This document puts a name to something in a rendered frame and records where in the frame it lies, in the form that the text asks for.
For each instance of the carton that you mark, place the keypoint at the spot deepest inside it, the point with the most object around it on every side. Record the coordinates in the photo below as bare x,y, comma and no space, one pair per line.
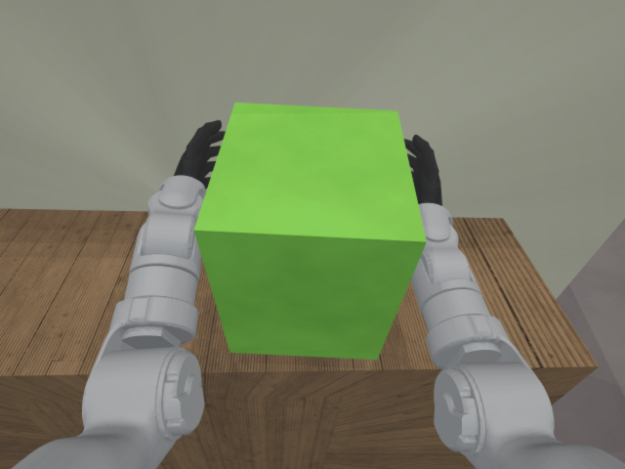
310,230

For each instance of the pedestal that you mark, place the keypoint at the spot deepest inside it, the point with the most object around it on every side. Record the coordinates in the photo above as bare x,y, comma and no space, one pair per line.
63,271

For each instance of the robot left hand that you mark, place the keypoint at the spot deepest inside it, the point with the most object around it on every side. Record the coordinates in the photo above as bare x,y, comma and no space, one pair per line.
194,162

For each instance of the left robot forearm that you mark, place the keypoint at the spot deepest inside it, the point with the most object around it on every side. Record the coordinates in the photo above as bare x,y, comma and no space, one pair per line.
158,308

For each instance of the robot right hand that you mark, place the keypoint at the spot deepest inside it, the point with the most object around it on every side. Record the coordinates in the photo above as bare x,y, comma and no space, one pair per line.
425,176

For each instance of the left robot upper arm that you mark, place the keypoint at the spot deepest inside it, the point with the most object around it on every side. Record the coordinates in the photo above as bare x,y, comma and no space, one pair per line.
138,403

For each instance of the right robot forearm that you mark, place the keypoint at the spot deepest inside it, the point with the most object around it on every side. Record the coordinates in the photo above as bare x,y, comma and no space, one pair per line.
461,329

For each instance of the right robot upper arm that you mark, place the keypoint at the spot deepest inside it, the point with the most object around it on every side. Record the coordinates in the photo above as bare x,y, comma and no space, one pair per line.
497,414

